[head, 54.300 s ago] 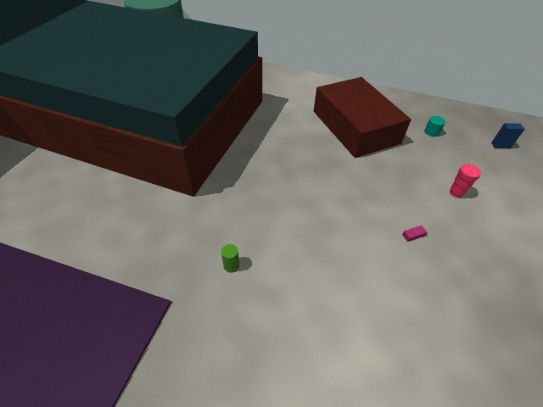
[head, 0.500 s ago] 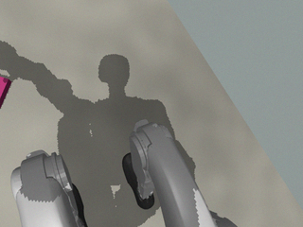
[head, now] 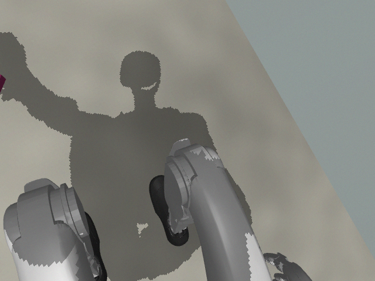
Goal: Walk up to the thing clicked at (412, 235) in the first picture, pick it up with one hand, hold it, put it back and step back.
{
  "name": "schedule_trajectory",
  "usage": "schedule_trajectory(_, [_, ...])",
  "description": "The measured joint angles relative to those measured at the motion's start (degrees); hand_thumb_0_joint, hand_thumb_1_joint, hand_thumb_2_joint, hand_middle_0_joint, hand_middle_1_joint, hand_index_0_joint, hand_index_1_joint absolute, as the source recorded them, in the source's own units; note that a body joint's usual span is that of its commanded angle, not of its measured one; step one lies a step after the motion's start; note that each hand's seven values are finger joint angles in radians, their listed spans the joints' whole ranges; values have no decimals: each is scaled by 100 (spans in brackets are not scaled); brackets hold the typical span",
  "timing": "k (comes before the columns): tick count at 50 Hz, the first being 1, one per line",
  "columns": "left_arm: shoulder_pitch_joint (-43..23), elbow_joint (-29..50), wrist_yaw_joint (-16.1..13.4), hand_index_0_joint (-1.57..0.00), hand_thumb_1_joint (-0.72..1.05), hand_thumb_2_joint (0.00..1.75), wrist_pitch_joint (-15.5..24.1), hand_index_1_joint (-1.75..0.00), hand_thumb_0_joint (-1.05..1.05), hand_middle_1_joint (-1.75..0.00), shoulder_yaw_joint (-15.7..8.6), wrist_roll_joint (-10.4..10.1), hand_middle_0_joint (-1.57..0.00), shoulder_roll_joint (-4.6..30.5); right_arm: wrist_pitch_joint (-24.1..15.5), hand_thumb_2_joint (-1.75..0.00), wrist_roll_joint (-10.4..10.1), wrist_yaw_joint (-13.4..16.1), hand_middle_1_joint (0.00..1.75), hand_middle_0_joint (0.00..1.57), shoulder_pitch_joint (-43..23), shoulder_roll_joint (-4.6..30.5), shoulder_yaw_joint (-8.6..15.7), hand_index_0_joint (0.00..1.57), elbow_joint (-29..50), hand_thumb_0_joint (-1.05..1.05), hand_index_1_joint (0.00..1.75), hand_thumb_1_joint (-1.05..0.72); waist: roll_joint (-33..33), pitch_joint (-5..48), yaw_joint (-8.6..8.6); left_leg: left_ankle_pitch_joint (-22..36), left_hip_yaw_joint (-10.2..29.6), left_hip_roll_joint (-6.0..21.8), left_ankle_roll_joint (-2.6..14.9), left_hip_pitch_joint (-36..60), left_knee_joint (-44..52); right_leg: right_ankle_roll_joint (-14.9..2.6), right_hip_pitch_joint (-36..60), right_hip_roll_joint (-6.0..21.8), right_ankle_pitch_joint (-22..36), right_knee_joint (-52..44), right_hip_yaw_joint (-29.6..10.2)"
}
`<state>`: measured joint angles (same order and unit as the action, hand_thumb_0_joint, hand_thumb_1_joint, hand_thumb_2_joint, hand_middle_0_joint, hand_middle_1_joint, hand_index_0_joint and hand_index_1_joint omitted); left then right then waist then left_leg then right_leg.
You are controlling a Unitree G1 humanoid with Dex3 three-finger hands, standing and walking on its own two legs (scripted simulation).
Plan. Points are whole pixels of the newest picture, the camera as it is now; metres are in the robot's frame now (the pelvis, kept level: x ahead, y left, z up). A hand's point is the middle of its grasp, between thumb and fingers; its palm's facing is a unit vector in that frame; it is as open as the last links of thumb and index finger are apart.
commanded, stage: home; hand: left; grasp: from above
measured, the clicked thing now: out of the picture +0.53 +0.29 -0.32
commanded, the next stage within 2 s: none
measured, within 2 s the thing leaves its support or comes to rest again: neither
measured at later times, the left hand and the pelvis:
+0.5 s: hand out of the picture +0.38 +0.30 -0.05, palm faces -0.33 -0.50 -0.80, open 8.4 cm; pelvis +0.02 +0.01 +0.09, yaw +6 degrees
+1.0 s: hand out of the picture +0.27 +0.23 +0.17, palm faces +0.10 -0.93 -0.34, open 7.2 cm; pelvis +0.05 +0.00 +0.27, yaw +10 degrees
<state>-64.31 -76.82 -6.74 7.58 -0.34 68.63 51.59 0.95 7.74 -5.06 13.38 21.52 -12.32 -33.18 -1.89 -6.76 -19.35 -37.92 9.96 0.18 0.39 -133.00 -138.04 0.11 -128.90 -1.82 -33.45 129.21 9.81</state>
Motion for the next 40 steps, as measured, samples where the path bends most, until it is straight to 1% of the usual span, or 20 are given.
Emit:
schedule_trajectory(2, [302, 283, -48, -16, -40, 93, 169, -94, 0, -96, -39, -13, -14, -66, 44, -89, 10, 16, 30, 20, 33, -6, 41, 20, 19, 0, 30, -90, -28, -13, 74, 7, 22, -13, 3, -21, -10, 7, 1, 6, 1, -7, 20])
schedule_trajectory(4, [634, 586, -156, -19, -35, 95, 331, -91, 0, -92, -132, -50, -17, -168, 65, -89, 14, 14, 30, 20, 48, -24, 104, 20, 27, 0, 30, -90, -46, 3, 156, 10, 38, -31, 4, -34, -15, 10, 11, 18, -8, -13, 35])
schedule_trajectory(8, [1283, 1198, -468, -22, -19, 99, 489, -82, 0, -82, -261, -172, -22, -456, 40, -89, -7, -13, 30, 20, 40, -115, 339, 21, 1, 0, 30, -89, -60, 188, 345, 2, 15, -66, 12, -58, 9, 9, 10, 52, -57, -18, 18])
schedule_trajectory(11, [1691, 1641, -681, -24, -4, 101, 384, -76, 0, -75, -239, -429, -25, -751, -31, -89, -72, -45, 30, 20, -18, -232, 566, 21, -63, 0, 30, -89, -58, 465, 503, -28, -75, -80, 29, -28, 100, 15, 21, 80, -124, -47, -59])
schedule_trajectory(13, [1931, 1914, -774, -25, 7, 103, 226, -72, 0, -71, -212, -668, -26, -976, -89, -89, -152, -70, 30, 20, -99, -324, 717, 21, -124, 0, 30, -89, -39, 690, 609, -61, -155, -85, 44, 49, 214, 25, 76, 98, -185, -106, -130])
schedule_trajectory(16, [2213, 2220, -811, -26, 21, 105, -121, -68, 0, -67, -98, -1146, -27, -1339, -153, -89, -317, -84, 30, 20, -249, -464, 921, 20, -219, 0, 30, -90, 27, 1068, 792, -119, -286, -90, 71, 271, 478, 43, 258, 120, -284, -285, -250])
schedule_trajectory(19, [2436, 2324, -692, -27, 32, 108, -513, -67, 0, -65, 66, -1722, -28, -1669, -192, -89, -481, -70, 30, 20, -434, -563, 1046, 20, -312, 0, 30, -90, 147, 1454, 968, -167, -415, -88, 102, 598, 843, 63, 542, 133, -364, -572, -373])
schedule_trajectory(21, [2637, 2449, -488, -27, 37, 109, -747, -66, 0, -64, 169, -2145, -28, -1849, -212, -89, -578, -47, 30, 20, -554, -615, 1098, 20, -334, 0, 30, -90, 234, 1637, 1071, -185, -487, -82, 118, 876, 1115, 73, 791, 133, -392, -803, -444])
schedule_trajectory(23, [2889, 2659, -263, -27, 42, 110, -902, -65, 0, -63, 208, -2555, -28, -2002, -219, -89, -654, -17, 30, 20, -653, -647, 1122, 20, -303, 0, 30, -90, 310, 1734, 1163, -185, -547, -73, 128, 1196, 1402, 82, 1079, 129, -399, -1052, -504])
schedule_trajectory(26, [3278, 2980, 55, -27, 50, 113, -1065, -64, 0, -62, 267, -3160, -28, -2203, -217, -89, -739, 34, 30, 20, -718, -678, 1131, 20, -213, 0, 30, -90, 350, 1817, 1284, -158, -623, -58, 125, 1674, 1832, 80, 1503, 120, -376, -1421, -584])
schedule_trajectory(28, [3569, 3278, 214, -27, 56, 115, -1107, -63, 0, -62, 274, -3525, -29, -2357, -235, -89, -786, 74, 30, 20, -711, -688, 1141, 20, -160, 0, 30, -90, 351, 1856, 1361, -123, -649, -60, 108, 1960, 2102, 63, 1764, 124, -353, -1655, -614])
schedule_trajectory(32, [4218, 3982, 322, -27, 69, 116, -1113, -60, 0, -58, 179, -4095, -28, -2667, -260, -89, -864, 166, 30, 20, -668, -683, 1173, 21, -65, 1, 30, -90, 359, 1897, 1473, -52, -655, -71, 63, 2469, 2573, 18, 2248, 135, -307, -2075, -626])
schedule_trajectory(35, [4708, 4545, 253, -27, 78, 115, -1177, -55, 0, -54, 71, -4469, -28, -2880, -265, -90, -929, 280, 30, 20, -656, -677, 1196, 21, -16, 1, 30, -90, 386, 1915, 1520, -4, -648, -80, 30, 2852, 2899, -12, 2619, 144, -277, -2370, -624])
schedule_trajectory(37, [4986, 4811, 215, -26, 83, 112, -1270, -52, 0, -50, 5, -4743, -27, -2993, -280, -90, -964, 366, 30, 20, -681, -691, 1208, 21, -3, 1, 30, -90, 398, 1902, 1532, 31, -649, -74, 11, 3135, 3134, -29, 2889, 139, -246, -2588, -628])
schedule_trajectory(40, [5414, 5179, 216, -25, 88, 109, -1512, -47, 0, -46, -64, -5183, -26, -3124, -313, -90, -1007, 501, 30, 20, -695, -732, 1221, 21, 26, 1, 30, -90, 407, 1900, 1544, 86, -653, -49, -16, 3603, 3529, -54, 3333, 115, -190, -2961, -638])
